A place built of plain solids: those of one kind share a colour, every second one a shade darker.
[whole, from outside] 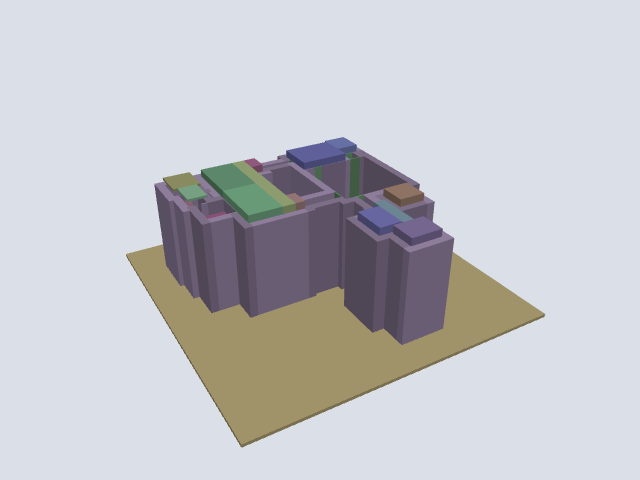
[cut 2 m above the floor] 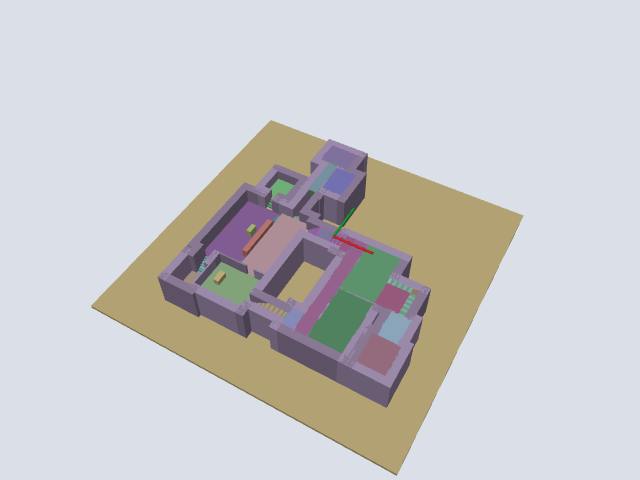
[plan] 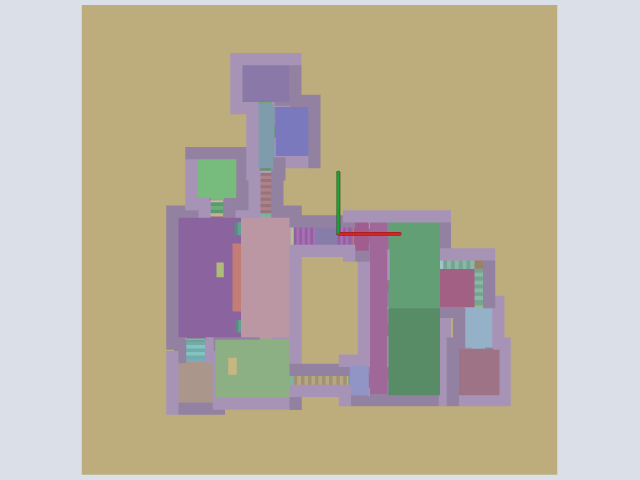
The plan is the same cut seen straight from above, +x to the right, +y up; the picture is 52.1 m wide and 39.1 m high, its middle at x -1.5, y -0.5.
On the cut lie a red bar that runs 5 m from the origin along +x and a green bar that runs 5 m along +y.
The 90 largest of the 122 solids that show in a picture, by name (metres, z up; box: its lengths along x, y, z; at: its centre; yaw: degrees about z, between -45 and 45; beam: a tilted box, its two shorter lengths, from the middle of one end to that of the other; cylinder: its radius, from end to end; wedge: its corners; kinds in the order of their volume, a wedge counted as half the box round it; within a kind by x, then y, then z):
{
 "wall_1": {"box": [1.0, 5.2, 12.36], "at": [-13.53, -12.14, 4.15]},
 "wall_2": {"box": [1.0, 11.75, 12.36], "at": [-13.53, -3.56, 4.15]},
 "wall_3": {"box": [1.54, 1.0, 12.36], "at": [-13.27, -10.04, 4.15]},
 "wall_4": {"box": [1.54, 1.0, 12.36], "at": [-13.27, -8.93, 4.15]},
 "wall_5": {"box": [1.0, 2.11, 12.36], "at": [-12.9, -9.48, 4.15]},
 "wall_6": {"box": [3.54, 1.0, 12.36], "at": [-12.26, 1.82, 4.15]},
 "wall_7": {"box": [1.0, 5.16, 12.36], "at": [-11.97, 4.5, 4.15]},
 "wall_8": {"box": [4.8, 1.0, 12.36], "at": [-11.63, -14.24, 4.15]},
 "wall_9": {"box": [1.98, 1.0, 12.36], "at": [-11.48, 2.42, 4.15]},
 "wall_10": {"box": [1.0, 1.61, 12.36], "at": [-10.89, 2.12, 4.15]},
 "wall_11": {"box": [0.7, 2.11, 12.36], "at": [-10.51, -9.48, 4.15]},
 "wall_12": {"box": [0.6, 1.0, 12.36], "at": [-10.47, -8.93, 4.15]},
 "wall_13": {"box": [0.74, 1.0, 12.36], "at": [-10.4, -10.04, 4.15]},
 "wall_14": {"box": [0.7, 2.01, 12.36], "at": [-10.38, -9.43, 4.15]},
 "wall_15": {"box": [0.2, 3.01, 12.36], "at": [-10.13, -11.93, 4.15]},
 "wall_16": {"box": [5.15, 1.0, 12.36], "at": [-9.89, 6.58, 4.15]},
 "wall_17": {"box": [1.0, 1.31, 12.36], "at": [-9.73, -14.09, 4.15]},
 "wall_18": {"box": [1.0, 1.61, 12.36], "at": [-8.89, 2.12, 4.15]},
 "wall_19": {"box": [1.98, 1.0, 12.36], "at": [-8.31, 2.42, 4.15]},
 "wall_20": {"box": [1.0, 5.0, 12.36], "at": [-8.31, 12.24, 4.15]},
 "wall_21": {"box": [3.77, 0.2, 12.36], "at": [-8.29, -8.53, 4.15]},
 "wall_22": {"box": [2.87, 1.0, 12.36], "at": [-7.87, 1.82, 4.15]},
 "wall_23": {"box": [1.0, 5.16, 12.36], "at": [-7.82, 4.5, 4.15]},
 "wall_24": {"box": [2.21, 1.0, 12.36], "at": [-7.71, 10.24, 4.15]},
 "wall_25": {"box": [1.0, 6.4, 12.36], "at": [-7.01, 7.54, 4.15]},
 "wall_26": {"box": [1.0, 4.02, 12.36], "at": [-6.84, 3.33, 4.15]},
 "wall_27": {"box": [7.25, 1.0, 12.36], "at": [-6.61, -13.84, 4.15]},
 "wall_28": {"box": [5.8, 1.0, 12.36], "at": [-5.91, 14.24, 4.15]},
 "wall_29": {"box": [1.0, 4.02, 12.36], "at": [-4.97, 3.33, 4.15]},
 "wall_30": {"box": [1.0, 1.91, 12.36], "at": [-4.8, 5.29, 4.15]},
 "wall_31": {"box": [2.4, 1.0, 12.36], "at": [-4.18, 1.82, 4.15]},
 "wall_32": {"box": [1.0, 4.2, 12.36], "at": [-3.5, 12.64, 4.15]},
 "wall_33": {"box": [1.0, 1.96, 12.36], "at": [-3.48, -13.36, 4.15]},
 "wall_34": {"box": [1.0, 10.51, 12.36], "at": [-3.48, -6.24, 4.15]},
 "wall_35": {"box": [3.85, 1.0, 12.36], "at": [-3.38, 5.84, 4.15]},
 "wall_36": {"box": [2.48, 1.0, 12.36], "at": [-2.69, 10.84, 4.15]},
 "wall_37": {"box": [1.0, 6.0, 12.36], "at": [-1.96, 8.34, 4.15]},
 "wall_38": {"box": [5.01, 1.0, 12.36], "at": [-1.48, -12.79, 4.15]},
 "wall_39": {"box": [5.01, 1.0, 12.36], "at": [-1.48, -11.09, 4.15]},
 "wall_40": {"box": [5.36, 1.0, 12.36], "at": [-1.3, -1.39, 4.15]},
 "wall_41": {"box": [5.36, 1.0, 12.36], "at": [-1.3, 1.03, 4.15]},
 "wall_42": {"box": [1.0, 1.66, 12.36], "at": [0.52, -13.21, 4.15]},
 "wall_43": {"box": [1.0, 1.66, 12.36], "at": [0.52, -10.67, 4.15]},
 "wall_44": {"box": [1.0, 1.3, 12.36], "at": [0.88, -1.63, 4.15]},
 "wall_45": {"box": [1.0, 1.3, 12.36], "at": [0.88, 1.27, 4.15]},
 "wall_46": {"box": [2.56, 1.0, 12.36], "at": [1.3, -10.34, 4.15]},
 "wall_47": {"box": [2.2, 1.0, 12.36], "at": [1.48, -1.78, 4.15]},
 "wall_48": {"box": [1.0, 9.37, 12.36], "at": [2.08, -6.06, 4.15]},
 "wall_49": {"box": [9.16, 1.0, 12.36], "at": [4.6, -13.54, 4.15]},
 "wall_50": {"box": [8.8, 1.0, 12.36], "at": [4.78, 1.42, 4.15]},
 "wall_51": {"box": [4.4, 0.2, 12.36], "at": [6.18, -6.06, 4.15]},
 "wall_52": {"box": [0.2, 3.1, 12.36], "at": [8.28, -4.41, 4.15]},
 "wall_53": {"box": [1.0, 8.09, 12.36], "at": [8.68, -10.0, 4.15]},
 "wall_54": {"box": [1.0, 4.0, 12.36], "at": [8.68, -0.08, 4.15]},
 "wall_55": {"box": [2.01, 1.0, 12.36], "at": [9.18, -6.35, 4.15]},
 "wall_56": {"box": [1.0, 5.6, 12.36], "at": [9.33, -11.25, 4.15]},
 "wall_57": {"box": [1.0, 3.6, 12.36], "at": [9.83, -7.65, 4.15]},
 "wall_58": {"box": [4.61, 1.0, 12.36], "at": [10.48, -1.67, 4.15]},
 "wall_59": {"box": [5.2, 1.0, 12.36], "at": [11.43, -13.55, 4.15]},
 "wall_60": {"box": [1.0, 4.88, 12.36], "at": [12.28, -3.61, 4.15]},
 "wall_61": {"box": [1.66, 1.0, 12.36], "at": [12.7, -5.55, 4.15]},
 "wall_62": {"box": [1.0, 4.4, 12.36], "at": [13.03, -7.25, 4.15]},
 "wall_63": {"box": [1.41, 1.0, 12.36], "at": [13.33, -8.95, 4.15]},
 "wall_64": {"box": [1.0, 5.6, 12.36], "at": [13.53, -11.25, 4.15]},
 "ground_under_all_1": {"box": [38.74, 38.26, 0.4], "at": [-1.54, -0.49, -1.68]},
 "floor_upper_1": {"box": [4.2, 7.08, 6.47], "at": [6.18, -9.6, 1.21]},
 "floor_upper_2": {"box": [4.2, 7.08, 6.47], "at": [6.18, -2.52, 1.21]},
 "floor_hall_1": {"box": [9.25, 9.95, 2.97], "at": [-8.51, -3.56, -0.54]},
 "ceil_upper_1": {"box": [4.2, 7.08, 3.59], "at": [6.18, -9.6, 9.49]},
 "ceil_upper_2": {"box": [4.2, 7.08, 3.59], "at": [6.18, -2.52, 9.49]},
 "ceil_back_office_1": {"box": [6.25, 4.91, 6.61], "at": [-7.01, -10.98, 7.98]},
 "floor_upper_corridor_1": {"box": [1.6, 14.16, 6.47], "at": [3.28, -6.06, 1.21]},
 "floor_staff_1": {"box": [4.05, 9.95, 3.45], "at": [-5.91, -3.56, -0.3]},
 "floor_top_room_1": {"box": [3.4, 3.8, 9.76], "at": [11.43, -11.25, 2.85]},
 "ceil_strong_room_1": {"box": [4.0, 3.2, 9.46], "at": [-5.91, 12.24, 6.55]},
 "ceil_deposit_room_1": {"box": [2.85, 4.2, 9.46], "at": [-3.78, 8.34, 6.55]},
 "floor_back_office_1": {"box": [6.25, 4.91, 3.45], "at": [-7.01, -10.98, -0.3]},
 "wall_top_pier_1": {"box": [2.81, 3.08, 10.76], "at": [9.68, -4.41, 3.35]},
 "ceil_upper_corridor_1": {"box": [1.6, 14.16, 3.59], "at": [3.28, -6.06, 9.49]},
 "ceil_vestibule_1": {"box": [3.0, 3.4, 7.88], "at": [-11.63, -12.14, 7.34]},
 "floor_top_room_lobby_1": {"box": [2.4, 3.4, 9.76], "at": [11.43, -7.65, 2.85]},
 "ceil_annex_room_1": {"box": [3.35, 3.35, 6.44], "at": [-9.89, 4.5, 8.06]},
 "ceil_strong_passage_1": {"box": [1.4, 5.4, 9.46], "at": [-5.91, 7.94, 6.55]},
 "floor_annex_room_1": {"box": [3.35, 3.35, 3.62], "at": [-9.89, 4.5, -0.22]},
 "floor_back_head_1": {"box": [1.56, 2.4, 6.47], "at": [1.7, -11.94, 1.21]},
 "floor_vestibule_1": {"box": [3.0, 3.4, 2.03], "at": [-11.63, -12.14, -1.01]},
 "floor_grand_head_1": {"box": [1.2, 2.4, 6.47], "at": [1.88, -0.18, 1.21]},
 "floor_grand_l1a_1": {"box": [1.8, 1.42, 5.26], "at": [-0.96, -0.18, 0.61]},
 "ceil_back_head_1": {"box": [1.56, 2.4, 3.59], "at": [1.7, -11.94, 9.49]},
 "ceil_grand_head_1": {"box": [1.2, 2.4, 3.59], "at": [1.88, -0.18, 9.49]}
}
